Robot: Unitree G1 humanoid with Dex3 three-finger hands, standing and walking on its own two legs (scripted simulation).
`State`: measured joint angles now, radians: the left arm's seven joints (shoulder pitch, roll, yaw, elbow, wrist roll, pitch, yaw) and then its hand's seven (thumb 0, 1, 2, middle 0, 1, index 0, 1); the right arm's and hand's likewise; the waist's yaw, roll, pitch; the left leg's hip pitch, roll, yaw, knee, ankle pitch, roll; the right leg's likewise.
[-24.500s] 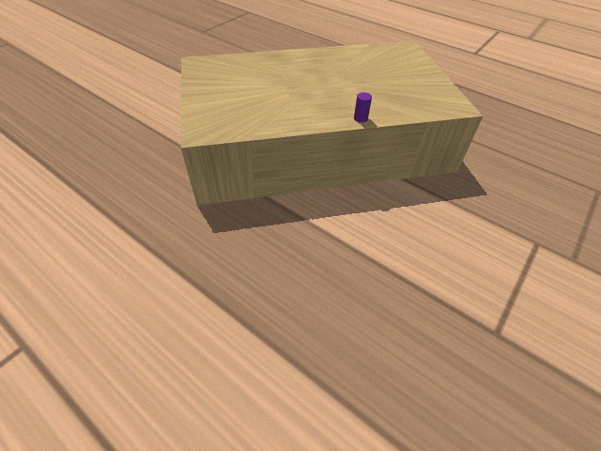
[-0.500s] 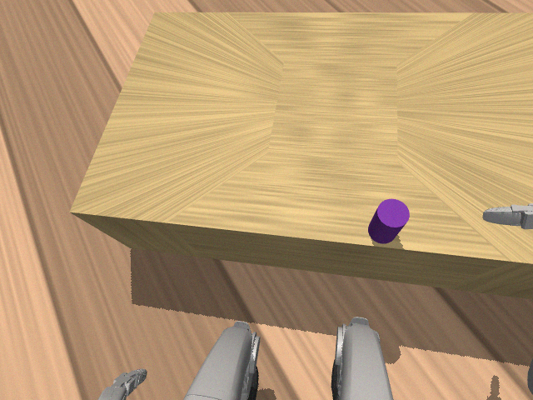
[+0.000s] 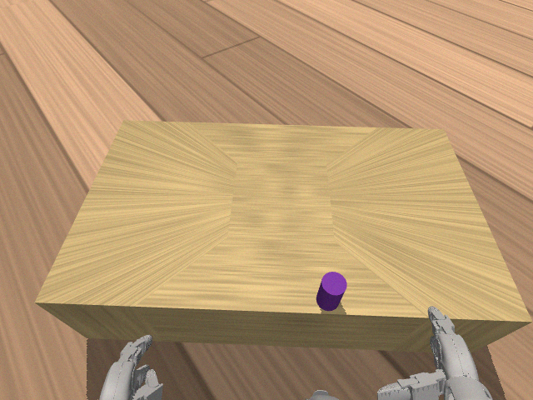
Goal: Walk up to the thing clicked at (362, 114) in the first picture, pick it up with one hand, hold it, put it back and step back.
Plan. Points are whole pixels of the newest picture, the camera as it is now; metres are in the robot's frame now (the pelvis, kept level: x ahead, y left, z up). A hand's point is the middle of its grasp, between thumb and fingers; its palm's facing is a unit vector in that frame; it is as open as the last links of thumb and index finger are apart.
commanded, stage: home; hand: right
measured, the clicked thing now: (330, 291) +0.43 -0.15 -0.34
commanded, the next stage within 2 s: none
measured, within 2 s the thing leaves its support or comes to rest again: neither
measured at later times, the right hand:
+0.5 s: hand (381, 399) +0.16 -0.15 -0.05, palm faces +0.06 +0.97 -0.21, open 17.1 cm
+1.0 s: hand out of the picture +0.16 -0.16 -0.05, palm faces +0.06 +0.98 -0.21, open 17.2 cm
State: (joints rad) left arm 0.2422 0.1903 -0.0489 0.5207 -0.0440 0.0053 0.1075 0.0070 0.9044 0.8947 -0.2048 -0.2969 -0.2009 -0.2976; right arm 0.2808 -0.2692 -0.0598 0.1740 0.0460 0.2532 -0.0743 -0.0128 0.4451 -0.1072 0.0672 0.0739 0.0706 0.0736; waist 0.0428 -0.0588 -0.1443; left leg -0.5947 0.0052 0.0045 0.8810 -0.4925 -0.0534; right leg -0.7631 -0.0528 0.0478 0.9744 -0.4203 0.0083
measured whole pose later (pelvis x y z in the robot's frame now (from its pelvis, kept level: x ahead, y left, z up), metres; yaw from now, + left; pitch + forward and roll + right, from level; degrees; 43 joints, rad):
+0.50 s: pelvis +0.00 +0.03 -0.01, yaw -2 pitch +10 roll +2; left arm 0.27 0.24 -0.01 0.50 -0.02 -0.16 0.16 0.01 0.90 0.90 -0.20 -0.30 -0.20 -0.30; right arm 0.50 -0.23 -0.02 -0.13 0.06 0.44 -0.02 -0.01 0.46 -0.09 0.06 0.07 0.07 0.07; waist 0.04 -0.06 -0.15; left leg -0.59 0.00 0.04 0.96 -0.55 -0.01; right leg -0.74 -0.06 0.08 0.99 -0.43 0.05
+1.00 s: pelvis +0.00 +0.02 -0.01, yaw -1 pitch +11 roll +3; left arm 0.26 0.22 -0.02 0.51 -0.01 -0.20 0.17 0.01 0.90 0.90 -0.21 -0.30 -0.20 -0.30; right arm 0.50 -0.23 -0.03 -0.16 0.06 0.46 -0.02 -0.01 0.49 -0.08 0.06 0.06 0.06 0.06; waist 0.03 -0.05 -0.15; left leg -0.61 0.00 0.02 0.97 -0.54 -0.03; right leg -0.76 -0.05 0.07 1.02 -0.44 0.04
